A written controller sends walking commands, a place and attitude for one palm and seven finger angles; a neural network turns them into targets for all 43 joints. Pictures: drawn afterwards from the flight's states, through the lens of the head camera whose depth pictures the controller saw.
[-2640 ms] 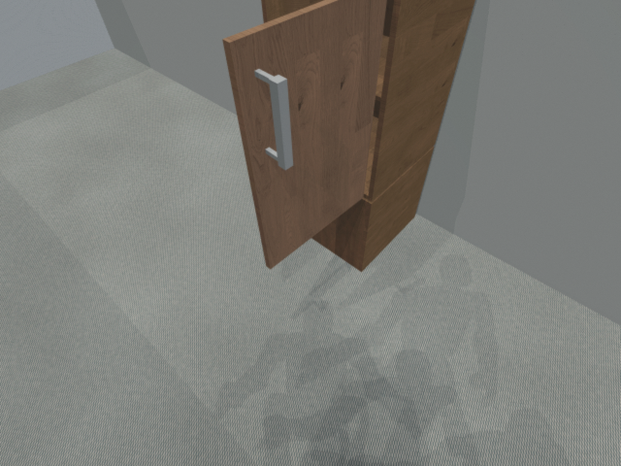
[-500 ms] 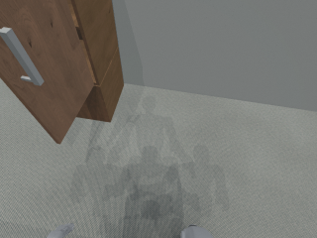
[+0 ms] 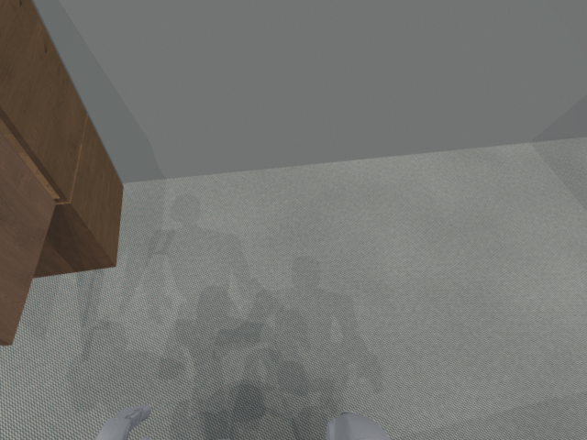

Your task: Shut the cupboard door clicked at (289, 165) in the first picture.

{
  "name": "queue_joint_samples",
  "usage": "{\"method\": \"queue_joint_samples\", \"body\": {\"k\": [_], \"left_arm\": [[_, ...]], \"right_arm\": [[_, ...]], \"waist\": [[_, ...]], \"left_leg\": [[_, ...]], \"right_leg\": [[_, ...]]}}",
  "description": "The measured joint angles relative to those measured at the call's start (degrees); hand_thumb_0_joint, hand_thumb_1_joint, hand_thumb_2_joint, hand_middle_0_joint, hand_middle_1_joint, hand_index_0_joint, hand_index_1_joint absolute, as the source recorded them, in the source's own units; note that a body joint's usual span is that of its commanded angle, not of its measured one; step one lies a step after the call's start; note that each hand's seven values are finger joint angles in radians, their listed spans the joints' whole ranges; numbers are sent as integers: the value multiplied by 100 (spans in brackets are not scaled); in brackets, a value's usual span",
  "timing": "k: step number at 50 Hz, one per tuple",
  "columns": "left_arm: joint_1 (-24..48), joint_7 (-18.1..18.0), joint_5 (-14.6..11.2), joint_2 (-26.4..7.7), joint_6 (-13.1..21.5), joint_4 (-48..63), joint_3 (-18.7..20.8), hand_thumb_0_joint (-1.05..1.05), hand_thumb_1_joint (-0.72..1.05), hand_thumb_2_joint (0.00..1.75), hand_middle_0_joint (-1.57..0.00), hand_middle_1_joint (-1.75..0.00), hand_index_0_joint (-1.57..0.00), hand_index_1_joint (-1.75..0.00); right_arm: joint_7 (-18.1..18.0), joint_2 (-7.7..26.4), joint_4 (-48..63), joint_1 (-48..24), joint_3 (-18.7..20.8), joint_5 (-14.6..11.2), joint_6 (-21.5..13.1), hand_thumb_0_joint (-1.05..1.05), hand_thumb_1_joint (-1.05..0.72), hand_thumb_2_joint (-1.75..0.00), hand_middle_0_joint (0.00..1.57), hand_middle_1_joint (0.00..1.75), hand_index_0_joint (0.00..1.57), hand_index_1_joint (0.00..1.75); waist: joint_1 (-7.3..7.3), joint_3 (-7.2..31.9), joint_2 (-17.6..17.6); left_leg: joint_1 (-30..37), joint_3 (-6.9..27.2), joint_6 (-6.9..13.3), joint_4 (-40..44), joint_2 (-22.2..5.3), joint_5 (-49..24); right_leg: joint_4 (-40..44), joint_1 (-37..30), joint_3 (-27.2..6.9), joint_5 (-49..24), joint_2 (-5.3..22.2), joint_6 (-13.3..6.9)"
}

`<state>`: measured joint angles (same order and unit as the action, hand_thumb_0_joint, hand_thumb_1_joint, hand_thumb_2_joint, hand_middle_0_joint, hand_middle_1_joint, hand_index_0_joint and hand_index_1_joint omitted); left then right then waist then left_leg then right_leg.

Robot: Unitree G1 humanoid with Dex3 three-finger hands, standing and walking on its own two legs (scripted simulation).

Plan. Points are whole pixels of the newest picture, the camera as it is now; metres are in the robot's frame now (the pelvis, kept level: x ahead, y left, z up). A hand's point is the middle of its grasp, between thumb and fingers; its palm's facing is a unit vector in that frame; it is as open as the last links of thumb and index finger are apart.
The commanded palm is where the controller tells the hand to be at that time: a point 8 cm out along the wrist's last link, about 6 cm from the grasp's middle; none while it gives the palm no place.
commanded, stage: walk around to get in front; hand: left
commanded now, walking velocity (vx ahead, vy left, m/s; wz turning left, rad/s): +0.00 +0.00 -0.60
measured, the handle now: out of the picture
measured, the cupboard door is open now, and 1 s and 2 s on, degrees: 87 87 87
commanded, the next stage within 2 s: none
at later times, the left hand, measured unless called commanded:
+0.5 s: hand (187, 438) +0.14 +0.16 -0.18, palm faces -0.27 -0.94 -0.21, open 7.4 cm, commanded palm none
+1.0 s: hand (251, 397) +0.20 +0.07 -0.16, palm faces -0.57 -0.77 -0.27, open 7.4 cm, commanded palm none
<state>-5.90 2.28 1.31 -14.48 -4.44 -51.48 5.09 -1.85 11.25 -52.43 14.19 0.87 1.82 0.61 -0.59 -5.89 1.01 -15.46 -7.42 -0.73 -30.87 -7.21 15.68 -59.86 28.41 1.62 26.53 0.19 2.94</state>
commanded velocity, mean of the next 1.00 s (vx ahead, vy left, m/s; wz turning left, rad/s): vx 0.00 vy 0.00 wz -0.60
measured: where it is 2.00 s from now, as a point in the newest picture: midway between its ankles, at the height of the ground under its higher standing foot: outside the picture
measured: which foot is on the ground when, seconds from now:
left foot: down 0.00-0.14, up 0.16-0.46, down 0.48-0.82, up 0.84-1.00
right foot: up 0.00-0.14, down 0.16-0.48, up 0.50-0.80, down 0.82-1.00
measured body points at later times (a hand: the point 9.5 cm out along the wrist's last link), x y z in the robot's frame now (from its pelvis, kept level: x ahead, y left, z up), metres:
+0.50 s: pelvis +0.01 -0.01 -0.01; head +0.06 -0.01 +0.43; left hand +0.15 +0.21 -0.17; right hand +0.03 -0.29 -0.14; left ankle +0.05 +0.10 -0.74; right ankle -0.02 -0.14 -0.73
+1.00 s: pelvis +0.00 -0.04 +0.00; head +0.04 -0.09 +0.44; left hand +0.23 +0.11 -0.14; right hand -0.11 -0.30 -0.15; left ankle +0.07 +0.08 -0.68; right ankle -0.06 -0.14 -0.74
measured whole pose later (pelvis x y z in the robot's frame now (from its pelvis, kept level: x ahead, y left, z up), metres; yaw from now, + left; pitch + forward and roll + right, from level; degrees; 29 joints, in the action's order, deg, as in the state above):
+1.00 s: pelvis +0.00 -0.04 +0.00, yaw -37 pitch +1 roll +1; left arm -8.5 -0.1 1.3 -12.9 -2.0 -51.8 3.8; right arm -1.4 15.2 -52.9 9.3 3.4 0.3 3.9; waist -0.8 -6.8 -0.8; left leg -27.6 -2.5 -5.2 -59.2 -4.7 25.1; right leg -31.3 17.0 -1.6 15.1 -0.8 -1.1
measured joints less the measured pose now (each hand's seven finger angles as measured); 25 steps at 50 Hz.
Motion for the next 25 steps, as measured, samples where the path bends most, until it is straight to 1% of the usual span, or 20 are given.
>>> {"method": "queue_joint_samples", "body": {"k": [2, 5, 6, 7, 8, 9, 10, 11, 13, 14, 16, 18, 21, 23, 24, 25], "left_arm": [[-11, 16, -7, 34, 15, 13, -10, 1, 91, 90, -20, -30, -20, -30], [-25, 21, -13, 60, 54, 0, -44, 1, 91, 90, -20, -30, -20, -30], [-30, 19, -14, 63, 76, -2, -57, 1, 91, 90, -20, -30, -20, -30], [-50, 18, -12, 50, 111, 12, -73, 1, 91, 90, -20, -30, -20, -30], [-96, 4, 3, -6, 172, 47, -87, 1, 91, 90, -20, -30, -20, -30], [-73, -47, 2, 30, 228, 14, -86, 1, 91, 90, -20, -30, -20, -30], [-56, -89, -5, 82, 252, -10, -104, 1, 91, 90, -20, -30, -20, -30], [-67, -126, -6, 125, 263, -20, -116, 1, 91, 90, -20, -30, -20, -30], [-124, -191, -10, 179, 255, -34, -121, 1, 91, 90, -20, -30, -20, -30], [-161, -215, -8, 190, 245, -46, -120, 1, 91, 90, -21, -30, -20, -30], [-238, -237, 2, 196, 222, -75, -120, 1, 91, 90, -21, -30, -20, -30], [-308, -231, 14, 193, 198, -101, -121, 1, 91, 90, -21, -30, -20, -30], [-383, -214, 25, 177, 169, -141, -108, 1, 91, 90, -21, -30, -20, -30], [-427, -205, 2, 155, 134, -167, -90, 1, 91, 90, -21, -30, -20, -30], [-462, -197, -20, 151, 107, -162, -85, 1, 91, 90, -21, -30, -20, -30], [-432, -184, -39, 119, 70, -176, -68, 1, 91, 90, -21, -30, -20, -30]], "right_arm": [[13, 1, -32, 38, 16, 3, 6, 0, -90, -90, 21, 30, 21, 30], [55, 42, -56, 69, 62, -8, 14, 0, -90, -90, 21, 30, 21, 30], [68, 67, -60, 83, 82, -20, 23, 0, -90, -90, 21, 30, 21, 30], [81, 94, -54, 115, 103, -40, 37, 0, -90, -90, 21, 30, 21, 30], [93, 100, -36, 152, 120, -72, 68, 0, -90, -90, 21, 30, 21, 30], [89, 170, -60, 85, 147, -98, 136, 0, -90, -90, 21, 30, 21, 30], [69, 243, -89, -7, 179, -119, 217, 0, -90, -90, 21, 30, 21, 30], [46, 297, -121, -101, 205, -134, 280, 1, -90, -90, 21, 30, 21, 30], [24, 350, -144, -275, 239, -145, 342, 1, -91, -90, 20, 30, 20, 30], [25, 352, -128, -348, 250, -149, 344, 1, -91, -90, 20, 30, 20, 30], [35, 329, -61, -462, 262, -156, 326, 1, -91, -90, 20, 30, 20, 30], [44, 291, 17, -553, 262, -163, 296, 1, -91, -90, 20, 30, 20, 30], [41, 223, 113, -663, 240, -185, 227, 1, -91, -90, 20, 30, 20, 30], [26, 185, 169, -688, 200, -196, 149, 1, -91, -90, 20, 30, 20, 30], [19, 191, 211, -653, 175, -184, 88, 0, -91, -90, 20, 30, 20, 30], [3, 155, 219, -641, 157, -149, 37, 0, -91, -90, 20, 30, 20, 30]], "waist": [[-9, 14, -102], [-64, 24, -224], [-79, 25, -259], [-91, 44, -267], [-87, 103, -163], [-76, 57, -235], [-83, -10, -320], [-83, -57, -364], [-68, -111, -358], [-56, -123, -319], [-33, -112, -222], [1, -81, -131], [68, -32, -15], [84, 25, 37], [73, 98, -1], [67, 99, 40]], "left_leg": [[79, -123, -45, 104, -118, -36], [115, -328, -143, 26, -275, 38], [102, -393, -186, -77, -327, 101], [52, -452, -236, -251, -365, 198], [-78, -521, -276, -566, -324, 352], [-269, -338, -311, -1060, -325, 796], [-478, -69, -327, -1610, -254, 1165], [-680, 148, -340, -2120, -150, 1330], [-990, 377, -382, -2793, 31, 1259], [-1075, 416, -400, -2904, 101, 1174], [-1133, 443, -420, -2793, 220, 1024], [-1070, 455, -417, -2415, 326, 938], [-780, 477, -373, -1555, 478, 833], [-427, 460, -321, -687, 543, 447], [-275, 469, -165, -237, 495, 157], [-298, 428, -4, -256, 481, 44]], "right_leg": [[483, -208, 155, -5, 64, -7], [1439, -654, 300, -127, 84, -80], [1867, -857, 346, -356, 77, -119], [2364, -1090, 368, -753, 86, -186], [2747, -1245, 250, -1144, 169, -327], [2629, -1168, 196, -1059, 119, -392], [2492, -1113, 156, -926, 66, -415], [2455, -1096, 102, -852, 30, -418], [2577, -1121, -41, -896, -20, -404], [2667, -1140, -125, -968, -34, -388], [2817, -1156, -284, -1094, -60, -389], [2905, -1144, -436, -1170, -92, -382], [2906, -1081, -657, -1210, -164, -332], [2785, -990, -784, -1170, -240, -269], [2655, -892, -806, -1113, -324, -237], [2292, -741, -784, -674, -334, -211]]}}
